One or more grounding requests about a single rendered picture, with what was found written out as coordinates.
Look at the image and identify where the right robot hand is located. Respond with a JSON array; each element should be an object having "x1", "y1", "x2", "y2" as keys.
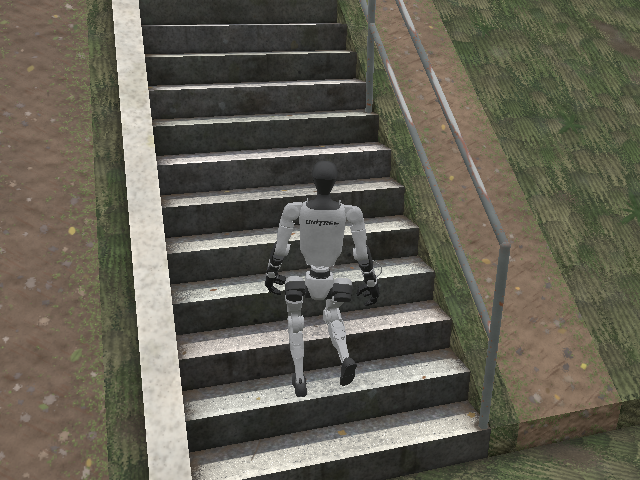
[{"x1": 356, "y1": 283, "x2": 380, "y2": 306}]

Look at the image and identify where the robot left upper arm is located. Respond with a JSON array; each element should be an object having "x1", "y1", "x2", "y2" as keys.
[{"x1": 274, "y1": 202, "x2": 302, "y2": 257}]

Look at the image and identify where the left robot forearm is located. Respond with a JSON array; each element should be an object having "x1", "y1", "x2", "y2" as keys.
[{"x1": 266, "y1": 241, "x2": 285, "y2": 278}]

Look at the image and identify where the robot head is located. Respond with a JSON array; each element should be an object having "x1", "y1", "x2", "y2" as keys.
[{"x1": 306, "y1": 161, "x2": 341, "y2": 210}]

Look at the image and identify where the robot right foot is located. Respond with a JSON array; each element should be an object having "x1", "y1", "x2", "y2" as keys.
[{"x1": 340, "y1": 357, "x2": 357, "y2": 386}]

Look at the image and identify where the robot right upper arm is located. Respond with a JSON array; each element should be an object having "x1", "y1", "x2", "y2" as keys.
[{"x1": 344, "y1": 205, "x2": 368, "y2": 261}]

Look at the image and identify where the right robot forearm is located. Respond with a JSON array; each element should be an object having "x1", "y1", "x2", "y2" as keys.
[{"x1": 358, "y1": 246, "x2": 377, "y2": 287}]

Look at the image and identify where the left robot hand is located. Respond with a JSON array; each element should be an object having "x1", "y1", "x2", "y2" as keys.
[{"x1": 265, "y1": 274, "x2": 286, "y2": 295}]

